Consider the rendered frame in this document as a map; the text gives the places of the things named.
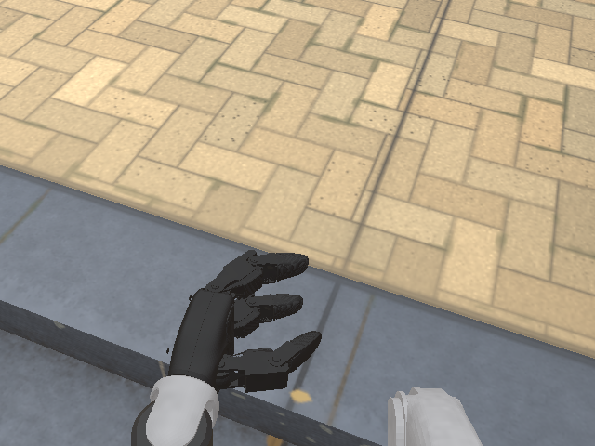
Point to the left robot forearm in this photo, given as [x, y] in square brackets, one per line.
[182, 412]

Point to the robot left hand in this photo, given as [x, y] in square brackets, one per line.
[204, 346]

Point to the right robot thigh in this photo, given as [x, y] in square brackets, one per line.
[428, 417]

